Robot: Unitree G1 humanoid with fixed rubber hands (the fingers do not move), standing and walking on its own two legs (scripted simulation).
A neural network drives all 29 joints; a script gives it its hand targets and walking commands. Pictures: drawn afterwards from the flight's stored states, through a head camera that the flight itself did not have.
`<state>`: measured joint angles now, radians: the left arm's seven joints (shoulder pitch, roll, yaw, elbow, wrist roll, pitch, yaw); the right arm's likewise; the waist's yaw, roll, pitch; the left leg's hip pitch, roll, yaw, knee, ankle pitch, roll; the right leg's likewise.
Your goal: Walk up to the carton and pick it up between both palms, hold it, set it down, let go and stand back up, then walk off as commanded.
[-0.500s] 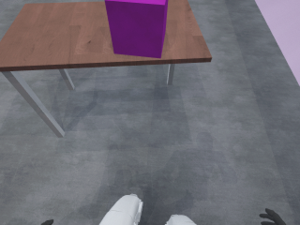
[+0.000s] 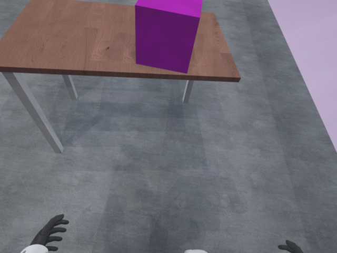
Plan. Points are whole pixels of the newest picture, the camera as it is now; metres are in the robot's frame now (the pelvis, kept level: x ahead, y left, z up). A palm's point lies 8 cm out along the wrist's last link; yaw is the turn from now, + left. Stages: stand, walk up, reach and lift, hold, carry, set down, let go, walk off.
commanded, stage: walk off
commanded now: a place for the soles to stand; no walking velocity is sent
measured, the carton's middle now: (168, 29) +0.87 +0.03 +0.05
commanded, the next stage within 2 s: stand in 0.90 s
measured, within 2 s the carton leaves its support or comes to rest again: neither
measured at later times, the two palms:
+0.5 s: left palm out of the picture +0.08 +0.26 -0.10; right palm out of the picture +0.03 -0.34 -0.07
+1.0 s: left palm out of the picture +0.08 +0.27 -0.10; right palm out of the picture +0.04 -0.33 -0.07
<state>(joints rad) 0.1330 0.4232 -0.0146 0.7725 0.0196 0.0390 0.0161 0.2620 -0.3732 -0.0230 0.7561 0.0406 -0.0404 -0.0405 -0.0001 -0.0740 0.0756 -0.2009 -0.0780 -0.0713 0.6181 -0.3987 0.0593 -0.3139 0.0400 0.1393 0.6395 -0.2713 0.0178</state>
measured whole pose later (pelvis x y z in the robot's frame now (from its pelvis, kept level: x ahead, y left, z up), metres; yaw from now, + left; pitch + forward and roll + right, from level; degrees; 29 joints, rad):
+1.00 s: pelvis -0.05 -0.02 +0.00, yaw +0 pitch -3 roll +0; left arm 0.15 0.40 -0.01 0.80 0.02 0.02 -0.01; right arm 0.25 -0.38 -0.02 0.82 0.04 -0.02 -0.01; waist 0.00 -0.05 0.07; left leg -0.21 -0.06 -0.07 0.59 -0.32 0.03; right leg -0.29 0.05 0.13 0.54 -0.20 0.02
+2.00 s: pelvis -0.03 -0.03 +0.01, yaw +0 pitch -2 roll +1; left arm 0.10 0.39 -0.01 0.93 0.01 0.00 -0.01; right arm 0.22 -0.38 -0.02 0.89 0.04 -0.02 0.00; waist 0.00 -0.02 0.04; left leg -0.16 -0.05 -0.07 0.50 -0.30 0.02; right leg -0.27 0.04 0.13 0.51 -0.20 0.01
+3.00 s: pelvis -0.04 -0.03 +0.01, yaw +0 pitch -3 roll +0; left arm 0.11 0.38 -0.01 0.95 0.01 0.00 -0.01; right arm 0.22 -0.38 -0.02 0.91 0.04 -0.02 0.00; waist 0.00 -0.02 0.04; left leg -0.14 -0.05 -0.07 0.48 -0.28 0.02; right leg -0.25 0.04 0.13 0.49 -0.19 0.01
